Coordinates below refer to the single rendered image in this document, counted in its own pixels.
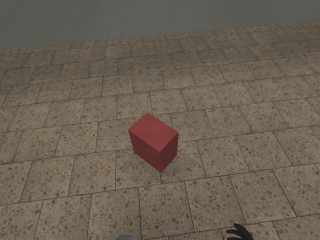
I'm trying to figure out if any carton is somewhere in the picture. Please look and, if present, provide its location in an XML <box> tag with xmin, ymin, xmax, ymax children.
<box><xmin>128</xmin><ymin>112</ymin><xmax>179</xmax><ymax>173</ymax></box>

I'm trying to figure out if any robot right hand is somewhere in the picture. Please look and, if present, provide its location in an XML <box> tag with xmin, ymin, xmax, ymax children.
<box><xmin>226</xmin><ymin>223</ymin><xmax>254</xmax><ymax>240</ymax></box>

